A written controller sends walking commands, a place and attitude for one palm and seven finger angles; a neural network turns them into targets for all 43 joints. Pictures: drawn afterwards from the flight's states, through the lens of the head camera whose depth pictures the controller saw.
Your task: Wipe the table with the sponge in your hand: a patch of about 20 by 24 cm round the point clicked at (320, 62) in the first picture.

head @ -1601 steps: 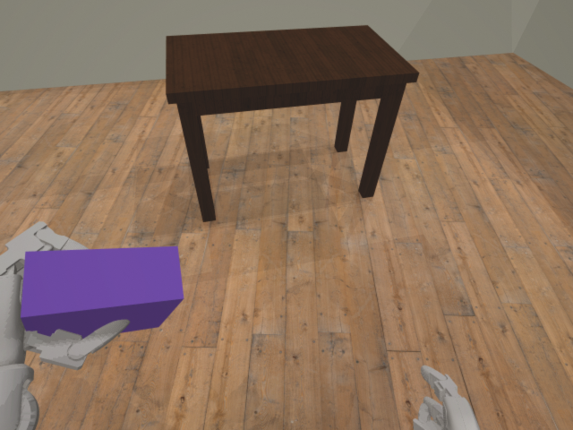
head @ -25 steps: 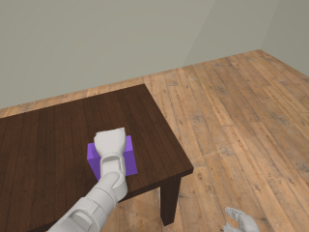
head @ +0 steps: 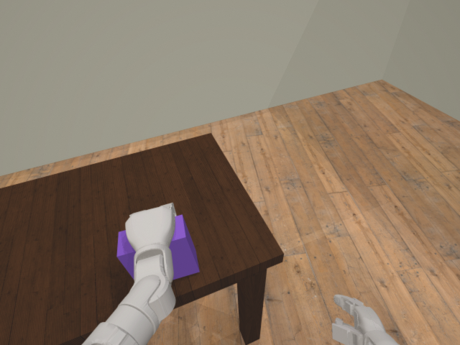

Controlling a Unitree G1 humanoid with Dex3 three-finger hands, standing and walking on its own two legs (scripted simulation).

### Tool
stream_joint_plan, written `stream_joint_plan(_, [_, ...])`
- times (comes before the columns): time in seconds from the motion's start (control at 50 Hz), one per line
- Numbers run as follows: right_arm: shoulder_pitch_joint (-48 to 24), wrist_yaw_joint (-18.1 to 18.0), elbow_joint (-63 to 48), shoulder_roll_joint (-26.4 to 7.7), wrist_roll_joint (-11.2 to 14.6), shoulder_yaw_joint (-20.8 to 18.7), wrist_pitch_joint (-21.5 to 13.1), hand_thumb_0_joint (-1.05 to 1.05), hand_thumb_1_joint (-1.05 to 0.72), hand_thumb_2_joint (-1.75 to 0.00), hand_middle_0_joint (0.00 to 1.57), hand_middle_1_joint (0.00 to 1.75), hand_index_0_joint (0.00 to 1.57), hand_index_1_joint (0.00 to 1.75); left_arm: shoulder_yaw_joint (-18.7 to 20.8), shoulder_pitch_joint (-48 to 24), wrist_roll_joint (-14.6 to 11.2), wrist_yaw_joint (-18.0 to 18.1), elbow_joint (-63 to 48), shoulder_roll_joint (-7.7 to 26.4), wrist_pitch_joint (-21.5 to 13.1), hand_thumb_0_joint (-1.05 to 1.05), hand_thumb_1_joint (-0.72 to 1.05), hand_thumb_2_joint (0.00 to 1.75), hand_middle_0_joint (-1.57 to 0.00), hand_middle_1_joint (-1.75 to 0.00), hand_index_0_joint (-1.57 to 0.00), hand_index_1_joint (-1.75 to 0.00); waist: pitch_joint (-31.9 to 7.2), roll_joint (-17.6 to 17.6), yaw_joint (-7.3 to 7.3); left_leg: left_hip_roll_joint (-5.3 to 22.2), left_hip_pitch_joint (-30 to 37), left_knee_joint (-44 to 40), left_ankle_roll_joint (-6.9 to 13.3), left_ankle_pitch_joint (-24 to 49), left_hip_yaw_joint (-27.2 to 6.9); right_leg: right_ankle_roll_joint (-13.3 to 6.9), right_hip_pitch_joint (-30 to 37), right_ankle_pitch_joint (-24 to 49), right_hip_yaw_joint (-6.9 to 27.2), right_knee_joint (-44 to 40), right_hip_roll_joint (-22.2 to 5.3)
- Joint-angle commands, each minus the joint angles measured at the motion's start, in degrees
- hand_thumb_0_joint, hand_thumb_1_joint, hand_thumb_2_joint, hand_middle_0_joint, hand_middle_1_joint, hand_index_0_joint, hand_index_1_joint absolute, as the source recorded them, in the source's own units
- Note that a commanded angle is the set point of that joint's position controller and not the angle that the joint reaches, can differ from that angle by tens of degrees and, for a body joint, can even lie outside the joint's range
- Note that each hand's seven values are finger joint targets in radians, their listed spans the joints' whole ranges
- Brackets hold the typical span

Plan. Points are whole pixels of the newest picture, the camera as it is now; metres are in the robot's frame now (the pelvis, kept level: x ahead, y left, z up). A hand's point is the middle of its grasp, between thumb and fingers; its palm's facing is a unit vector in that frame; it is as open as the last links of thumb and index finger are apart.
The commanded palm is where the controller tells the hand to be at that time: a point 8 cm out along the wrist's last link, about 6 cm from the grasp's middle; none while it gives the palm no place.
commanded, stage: slide back across to the middle lane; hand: left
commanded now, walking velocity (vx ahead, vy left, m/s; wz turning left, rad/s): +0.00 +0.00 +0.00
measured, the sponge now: (164, 258) +0.30 +0.18 -0.05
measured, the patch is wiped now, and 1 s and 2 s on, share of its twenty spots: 1.00 1.00 1.00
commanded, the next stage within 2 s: wipe forward along the middle lane in 0.36 s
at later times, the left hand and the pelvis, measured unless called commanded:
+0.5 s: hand (137, 254) +0.28 +0.21 +0.01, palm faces -0.04 -0.09 -0.99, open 9.7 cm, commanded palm +0.25 +0.22 +0.05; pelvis +0.00 -0.01 +0.00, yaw -1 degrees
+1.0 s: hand (135, 238) +0.32 +0.23 +0.00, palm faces -0.10 -0.02 -0.99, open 9.7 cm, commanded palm +0.30 +0.24 +0.03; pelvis -0.02 -0.02 -0.01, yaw +1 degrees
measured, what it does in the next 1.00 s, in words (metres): stands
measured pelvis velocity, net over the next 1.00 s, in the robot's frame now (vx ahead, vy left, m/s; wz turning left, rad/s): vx -0.02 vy -0.02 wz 0.02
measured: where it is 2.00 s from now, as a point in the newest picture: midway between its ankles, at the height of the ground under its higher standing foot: outside the picture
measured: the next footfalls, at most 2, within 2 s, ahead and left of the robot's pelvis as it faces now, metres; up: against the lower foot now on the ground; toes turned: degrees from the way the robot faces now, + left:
none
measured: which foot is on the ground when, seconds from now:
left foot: down 0.00-1.00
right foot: down 0.00-1.00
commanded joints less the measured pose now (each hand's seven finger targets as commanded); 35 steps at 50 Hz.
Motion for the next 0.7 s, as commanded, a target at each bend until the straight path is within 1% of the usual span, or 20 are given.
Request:
stream_joint_plan(0.0, [-11.8,-0.5,-9.9,-6.5,0.0,-1.7,-3.6,0.0,-0.9,-0.9,0.2,0.3,0.2,0.3,6.2,-4.3,-0.1,-1.1,-6.3,6.9,0.5,0.0,0.1,1.3,-1.2,-1.6,-1.2,-1.6,-7.6,-8.2,1.57,-2.4,2.1,-3.4,2.2,13.0,0.8,-1.8,7.0,22.7,2.1,-4.2,-0.6])
stream_joint_plan(0.1, [-11.7,-0.8,-10.5,-6.3,0.0,-1.6,-4.5,0.0,-0.9,-0.9,0.2,0.3,0.2,0.3,7.4,-1.1,1.0,-1.7,-8.6,8.4,-0.6,0.0,0.1,1.3,-1.2,-1.6,-1.2,-1.6,-7.5,-6.1,1.75,-2.6,2.8,-3.2,2.2,14.1,1.0,-1.9,7.4,24.9,2.8,-3.9,-0.6])
stream_joint_plan(0.14, [-11.8,-1.0,-10.6,-6.3,0.0,-1.5,-4.8,0.0,-0.9,-0.9,0.2,0.3,0.2,0.3,8.0,0.1,0.9,-1.8,-9.4,9.2,-1.0,0.0,0.1,1.3,-1.2,-1.6,-1.2,-1.6,-7.4,-7.0,1.74,-2.7,2.7,-3.1,2.2,13.9,1.2,-1.6,7.7,26.2,3.3,-4.2,-0.8])
stream_joint_plan(0.16, [-12.1,-1.2,-10.4,-6.7,-0.2,-1.6,-4.7,0.0,-0.9,-0.9,0.2,0.3,0.2,0.3,10.9,-0.3,1.2,-1.9,-9.9,12.0,-1.1,0.0,0.1,1.3,-1.2,-1.6,-1.2,-1.6,-7.7,-6.8,2.03,-2.7,2.3,-3.3,2.1,13.8,0.9,-1.9,8.0,25.9,4.5,-4.4,-0.6])
stream_joint_plan(0.18, [-11.8,-1.4,-10.7,-6.4,-0.2,-1.4,-4.8,0.0,-0.9,-0.9,0.2,0.3,0.2,0.3,9.4,-0.1,1.1,-1.9,-10.6,10.6,-1.2,0.0,0.1,1.3,-1.2,-1.6,-1.2,-1.6,-7.8,-6.5,1.74,-2.8,2.4,-3.5,2.2,13.1,1.2,-1.5,8.2,25.2,3.7,-4.2,-0.8])
stream_joint_plan(0.22, [-11.8,-1.7,-10.4,-6.6,-0.1,-1.4,-5.2,0.0,-0.9,-0.9,0.2,0.3,0.2,0.3,10.2,-0.8,1.5,-2.0,-10.2,11.5,-1.4,0.0,0.1,1.3,-1.2,-1.6,-1.2,-1.6,-6.1,-6.6,1.52,-2.9,2.4,-3.4,2.3,12.9,1.3,-1.6,7.1,24.5,4.2,-4.7,-0.7])
stream_joint_plan(0.24, [-11.5,-1.8,-10.5,-6.5,-0.2,-1.5,-5.5,0.0,-0.9,-0.9,0.2,0.3,0.2,0.3,10.7,1.1,1.4,-2.1,-10.5,11.8,-1.7,0.0,0.1,1.3,-1.2,-1.6,-1.2,-1.6,-7.0,-6.9,1.87,-3.0,2.5,-3.1,2.3,13.4,1.3,-1.5,8.0,26.2,4.0,-4.4,-0.8])
stream_joint_plan(0.26, [-12.0,-1.9,-10.8,-6.8,-0.3,-1.6,-5.5,0.0,-0.9,-0.9,0.2,0.3,0.2,0.3,13.2,2.6,1.1,-2.3,-11.2,14.2,-1.8,0.0,0.1,1.3,-1.2,-1.6,-1.2,-1.6,-7.5,-6.2,2.58,-3.0,2.4,-3.5,2.1,13.4,1.1,-1.7,8.6,26.5,5.0,-4.7,-0.8])
stream_joint_plan(0.3, [-11.3,-2.2,-10.6,-6.5,-0.3,-1.5,-5.9,0.0,-0.9,-0.9,0.2,0.3,0.2,0.3,12.9,3.5,1.1,-2.4,-11.3,13.8,-2.5,0.0,0.1,1.3,-1.2,-1.6,-1.2,-1.6,-7.1,-7.7,1.96,-3.0,2.1,-3.2,2.2,13.4,1.5,-1.2,8.8,28.1,4.9,-4.4,-1.0])
stream_joint_plan(0.38, [-10.9,-2.4,-11.0,-6.6,-0.4,-1.7,-6.5,0.0,-0.9,-0.9,0.2,0.3,0.2,0.3,12.6,4.7,1.0,-3.2,-13.6,13.7,-3.3,0.0,0.1,1.3,-1.2,-1.6,-1.2,-1.6,-7.5,-6.5,1.72,-3.1,2.4,-3.2,2.4,13.8,1.6,-1.1,9.2,29.4,5.1,-4.4,-1.2])
stream_joint_plan(0.4, [-10.6,-2.6,-10.7,-6.7,-0.4,-1.7,-6.6,0.0,-0.9,-0.9,0.2,0.3,0.2,0.3,13.2,4.2,1.0,-3.3,-13.0,14.2,-3.5,0.0,0.1,1.3,-1.2,-1.6,-1.2,-1.6,-6.7,-7.7,1.46,-3.1,2.0,-3.1,2.4,13.1,1.5,-1.0,8.5,27.9,5.2,-4.8,-1.1])
stream_joint_plan(0.44, [-10.5,-2.8,-10.5,-6.9,-0.4,-1.7,-6.8,0.0,-0.9,-0.9,0.2,0.3,0.2,0.3,12.0,2.3,0.8,-3.7,-13.2,13.4,-3.7,0.0,0.1,1.3,-1.2,-1.6,-1.2,-1.6,-5.2,-7.3,0.95,-3.1,2.1,-3.4,2.7,11.8,1.4,-0.9,7.1,24.7,4.9,-5.7,-1.0])
stream_joint_plan(0.46, [-10.7,-3.1,-10.2,-7.3,-0.5,-1.8,-6.7,0.0,-0.9,-0.9,0.2,0.3,0.2,0.3,14.2,0.5,1.1,-3.8,-13.2,15.8,-3.8,0.0,0.1,1.3,-1.2,-1.6,-1.2,-1.6,-5.2,-6.7,1.15,-2.9,2.2,-3.9,2.6,11.2,1.0,-1.2,6.3,21.8,5.4,-6.1,-0.7])
stream_joint_plan(0.48, [-10.1,-3.3,-9.9,-7.1,-0.4,-1.7,-6.8,0.0,-0.9,-0.9,0.2,0.3,0.2,0.3,12.1,-1.6,1.3,-4.0,-12.4,13.9,-4.0,0.0,0.1,1.3,-1.2,-1.6,-1.2,-1.6,-5.1,-6.7,0.39,-2.9,2.1,-3.8,2.8,10.4,1.2,-0.9,5.6,19.9,4.5,-5.9,-0.9])
stream_joint_plan(0.52, [-9.3,-3.7,-9.3,-7.2,-0.5,-1.8,-7.3,0.0,-0.9,-0.9,0.2,0.3,0.2,0.3,12.2,-3.6,1.9,-4.0,-9.9,14.1,-4.8,0.0,0.1,1.3,-1.2,-1.6,-1.2,-1.6,-4.2,-7.1,0.15,-2.9,1.8,-3.4,2.8,9.5,1.1,-0.9,3.8,17.8,3.8,-6.0,-0.7])
stream_joint_plan(0.56, [-8.7,-4.0,-8.8,-7.5,-0.8,-2.1,-7.6,0.0,-0.9,-0.9,0.2,0.3,0.2,0.3,14.3,-5.9,2.6,-3.9,-9.0,16.3,-6.0,0.0,0.1,1.3,-1.2,-1.6,-1.2,-1.6,-5.9,-6.5,0.58,-3.0,1.6,-3.2,2.7,9.4,0.8,-1.2,3.7,17.4,4.5,-5.7,-0.5])
stream_joint_plan(0.6, [-7.4,-4.4,-8.2,-7.3,-0.9,-2.1,-7.8,0.0,-0.9,-0.9,0.2,0.3,0.2,0.3,13.3,-9.7,3.2,-3.6,-6.5,15.5,-7.3,0.0,0.1,1.3,-1.2,-1.6,-1.2,-1.6,-5.7,-7.0,-0.48,-3.0,0.7,-2.4,2.9,8.3,1.1,-0.9,2.4,16.4,3.7,-5.2,-0.7])
stream_joint_plan(0.64, [-6.5,-4.6,-7.6,-7.5,-1.1,-2.2,-8.1,0.0,-0.9,-0.9,0.2,0.3,0.2,0.3,14.1,-11.8,4.0,-3.2,-3.9,16.3,-8.6,0.0,0.1,1.3,-1.2,-1.6,-1.2,-1.6,-6.0,-7.8,-0.75,-3.0,-0.7,-1.7,2.9,7.9,1.0,-0.8,1.6,16.6,3.7,-4.6,-0.8])
stream_joint_plan(0.66, [-6.3,-4.8,-7.4,-7.6,-1.3,-2.4,-8.2,0.0,-0.9,-0.9,0.2,0.3,0.2,0.3,16.2,-11.6,4.1,-3.0,-3.7,18.1,-9.2,0.0,0.1,1.3,-1.2,-1.6,-1.2,-1.6,-7.6,-7.6,0.01,-2.9,-0.9,-1.8,2.8,8.1,0.9,-1.0,2.2,16.6,4.4,-4.5,-0.6])
stream_joint_plan(0.68, [-5.6,-4.9,-7.3,-7.5,-1.3,-2.5,-8.2,0.0,-0.9,-0.9,0.2,0.3,0.2,0.3,15.8,-11.9,4.2,-2.6,-2.5,17.5,-9.7,0.0,0.1,1.3,-1.2,-1.6,-1.2,-1.6,-8.0,-8.3,-0.54,-2.9,-1.5,-1.2,2.9,7.9,1.0,-0.7,2.2,16.7,3.8,-4.0,-0.9])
